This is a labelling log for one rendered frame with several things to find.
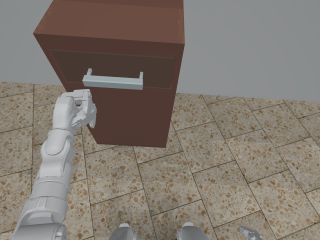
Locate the cabinet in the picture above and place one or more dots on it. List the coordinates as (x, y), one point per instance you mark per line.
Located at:
(124, 117)

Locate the handle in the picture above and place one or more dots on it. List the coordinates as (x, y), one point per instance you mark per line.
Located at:
(112, 82)

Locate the left robot forearm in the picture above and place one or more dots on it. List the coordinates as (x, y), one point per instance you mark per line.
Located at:
(47, 203)

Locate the drawer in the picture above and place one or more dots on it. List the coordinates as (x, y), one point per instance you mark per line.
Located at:
(157, 70)

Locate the left robot hand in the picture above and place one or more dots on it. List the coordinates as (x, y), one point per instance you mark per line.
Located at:
(68, 116)

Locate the robot right shin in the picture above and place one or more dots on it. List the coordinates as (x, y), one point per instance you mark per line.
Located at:
(188, 224)

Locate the robot right thigh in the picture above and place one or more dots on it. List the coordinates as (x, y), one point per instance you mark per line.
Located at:
(191, 233)

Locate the robot left upper arm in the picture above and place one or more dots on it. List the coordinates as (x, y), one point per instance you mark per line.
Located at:
(45, 231)

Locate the right robot hand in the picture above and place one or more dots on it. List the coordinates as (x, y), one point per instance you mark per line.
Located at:
(249, 233)

